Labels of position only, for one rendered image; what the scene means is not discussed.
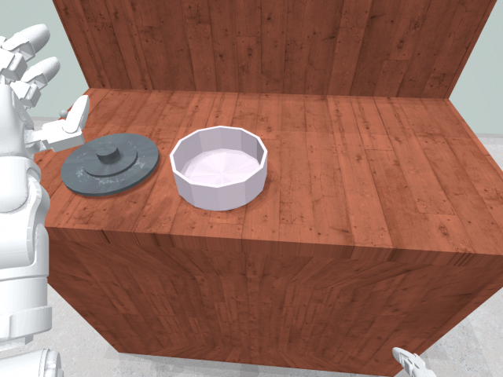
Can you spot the lid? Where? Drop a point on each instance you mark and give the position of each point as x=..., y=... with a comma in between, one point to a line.
x=83, y=173

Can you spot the pot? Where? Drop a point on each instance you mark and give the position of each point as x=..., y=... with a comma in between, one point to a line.
x=220, y=167

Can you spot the table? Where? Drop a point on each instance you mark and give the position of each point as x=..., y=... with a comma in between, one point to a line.
x=380, y=223

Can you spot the left robot hand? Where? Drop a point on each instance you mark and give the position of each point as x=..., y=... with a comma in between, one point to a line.
x=20, y=89

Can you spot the left robot forearm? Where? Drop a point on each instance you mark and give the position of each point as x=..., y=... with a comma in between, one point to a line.
x=24, y=253

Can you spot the right robot hand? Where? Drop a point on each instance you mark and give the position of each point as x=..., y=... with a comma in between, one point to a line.
x=412, y=363

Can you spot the knob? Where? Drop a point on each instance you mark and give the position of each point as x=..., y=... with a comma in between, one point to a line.
x=107, y=152

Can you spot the left robot upper arm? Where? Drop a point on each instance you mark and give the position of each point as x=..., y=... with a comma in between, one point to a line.
x=37, y=363

